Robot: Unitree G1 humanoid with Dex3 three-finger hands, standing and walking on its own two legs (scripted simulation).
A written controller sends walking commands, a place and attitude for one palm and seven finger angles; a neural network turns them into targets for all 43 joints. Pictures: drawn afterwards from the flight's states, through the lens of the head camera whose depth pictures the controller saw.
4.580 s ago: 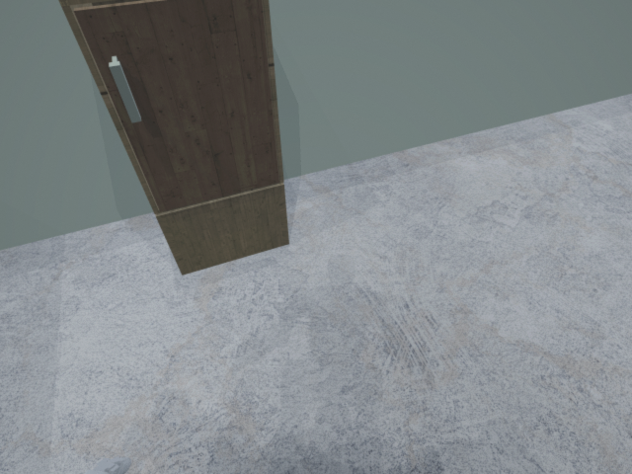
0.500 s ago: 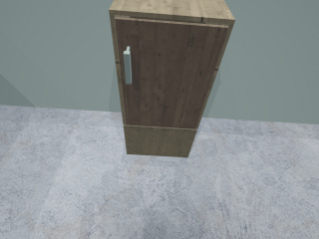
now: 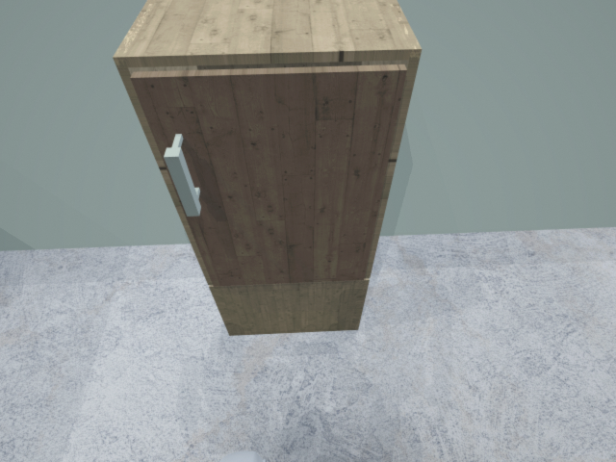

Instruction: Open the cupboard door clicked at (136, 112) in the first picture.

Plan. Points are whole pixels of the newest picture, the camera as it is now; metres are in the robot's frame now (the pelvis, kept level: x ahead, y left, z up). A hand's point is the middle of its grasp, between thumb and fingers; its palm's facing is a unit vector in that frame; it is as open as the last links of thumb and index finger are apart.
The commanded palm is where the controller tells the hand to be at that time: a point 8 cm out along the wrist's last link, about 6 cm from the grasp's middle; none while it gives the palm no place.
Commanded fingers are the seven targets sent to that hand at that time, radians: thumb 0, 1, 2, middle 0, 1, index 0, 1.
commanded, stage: come to a stop and stand still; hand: left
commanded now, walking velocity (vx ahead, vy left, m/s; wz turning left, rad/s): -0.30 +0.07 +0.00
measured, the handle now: (186, 176) +0.56 +0.24 +0.03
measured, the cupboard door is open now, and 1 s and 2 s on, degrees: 0 0 0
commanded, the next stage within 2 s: look again from close up in 1.18 s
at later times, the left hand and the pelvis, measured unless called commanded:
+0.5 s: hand out of the picture +0.04 +0.20 -0.17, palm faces +0.02 -0.97 -0.25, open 7.4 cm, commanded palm none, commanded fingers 0.00 0.90 0.90 -0.20 -0.30 -0.20 -0.30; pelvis +0.00 +0.00 +0.00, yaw -2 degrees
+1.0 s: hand out of the picture -0.03 +0.14 -0.17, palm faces +0.01 -0.98 -0.19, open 7.3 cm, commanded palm none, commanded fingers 0.00 0.90 0.90 -0.20 -0.30 -0.20 -0.30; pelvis -0.04 -0.03 +0.01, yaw -1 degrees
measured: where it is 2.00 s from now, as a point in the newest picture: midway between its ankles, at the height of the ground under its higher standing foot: outside the picture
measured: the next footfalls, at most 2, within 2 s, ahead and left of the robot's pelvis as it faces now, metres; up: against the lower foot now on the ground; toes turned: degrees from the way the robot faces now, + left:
left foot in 0.14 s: +0.12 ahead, +0.13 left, +0.00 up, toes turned +5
right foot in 0.52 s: +0.00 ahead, -0.13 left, +0.00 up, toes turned -4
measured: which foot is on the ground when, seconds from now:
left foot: up 0.00-0.12, down 0.14-0.52, up 0.54-0.72, down 0.74-1.00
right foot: down 0.00-0.16, up 0.18-0.50, down 0.52-1.00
